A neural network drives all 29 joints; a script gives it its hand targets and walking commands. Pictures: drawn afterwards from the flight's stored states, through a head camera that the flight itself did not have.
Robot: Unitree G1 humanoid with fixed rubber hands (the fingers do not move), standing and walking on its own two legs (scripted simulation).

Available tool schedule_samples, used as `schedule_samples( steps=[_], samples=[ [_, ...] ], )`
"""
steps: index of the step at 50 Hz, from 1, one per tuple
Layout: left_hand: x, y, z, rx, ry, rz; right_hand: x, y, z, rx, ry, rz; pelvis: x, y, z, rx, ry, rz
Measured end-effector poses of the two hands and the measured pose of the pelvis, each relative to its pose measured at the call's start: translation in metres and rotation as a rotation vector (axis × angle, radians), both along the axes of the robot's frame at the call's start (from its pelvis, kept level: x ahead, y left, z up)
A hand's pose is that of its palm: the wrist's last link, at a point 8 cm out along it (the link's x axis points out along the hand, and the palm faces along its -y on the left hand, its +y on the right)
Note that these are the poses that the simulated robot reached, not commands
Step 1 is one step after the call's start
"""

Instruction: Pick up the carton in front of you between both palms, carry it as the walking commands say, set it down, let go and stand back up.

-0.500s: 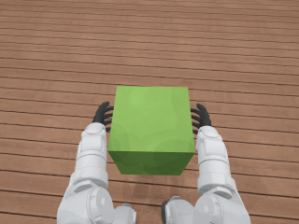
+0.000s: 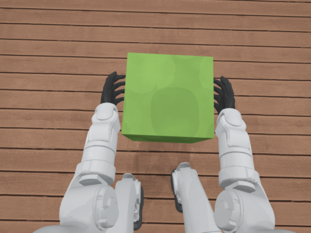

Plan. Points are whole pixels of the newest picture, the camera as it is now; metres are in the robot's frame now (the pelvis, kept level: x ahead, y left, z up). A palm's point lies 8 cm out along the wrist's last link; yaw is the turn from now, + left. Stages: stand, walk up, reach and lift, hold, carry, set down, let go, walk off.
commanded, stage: set down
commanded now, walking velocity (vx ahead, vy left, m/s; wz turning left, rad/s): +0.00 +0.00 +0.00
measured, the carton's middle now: (165, 106) +0.43 -0.06 -0.15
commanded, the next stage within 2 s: none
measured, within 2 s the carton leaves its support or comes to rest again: neither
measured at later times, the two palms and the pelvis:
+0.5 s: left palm (129, 104) +0.48 +0.06 -0.23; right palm (215, 113) +0.42 -0.24 -0.23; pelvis -0.04 -0.01 -0.13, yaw +2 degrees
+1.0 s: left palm (138, 106) +0.52 +0.03 -0.39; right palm (209, 115) +0.44 -0.26 -0.38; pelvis -0.05 -0.01 -0.22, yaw +2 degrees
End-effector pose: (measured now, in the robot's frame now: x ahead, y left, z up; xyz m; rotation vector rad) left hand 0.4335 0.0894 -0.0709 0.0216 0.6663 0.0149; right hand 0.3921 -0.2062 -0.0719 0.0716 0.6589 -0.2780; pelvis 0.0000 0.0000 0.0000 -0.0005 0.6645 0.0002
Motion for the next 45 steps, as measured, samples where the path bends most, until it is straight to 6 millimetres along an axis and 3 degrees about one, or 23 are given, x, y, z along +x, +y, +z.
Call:
schedule_samples(
  steps=[22,35,45],
  samples=[
    [0.038,-0.03,-0.142,0.016,0.013,-0.056,0.023,-0.028,-0.145,0.013,0.016,-0.049,-0.031,-0.009,-0.113,0.021,0.136,0.011],
    [0.061,-0.043,-0.214,0.046,0.046,-0.105,0.036,-0.039,-0.217,-0.008,0.059,-0.057,-0.048,-0.014,-0.166,0.02,0.134,0.014],
    [0.077,-0.047,-0.283,0.064,0.061,-0.148,0.045,-0.042,-0.285,-0.023,0.081,-0.07,-0.052,-0.009,-0.205,0.007,0.122,0.022]
  ],
)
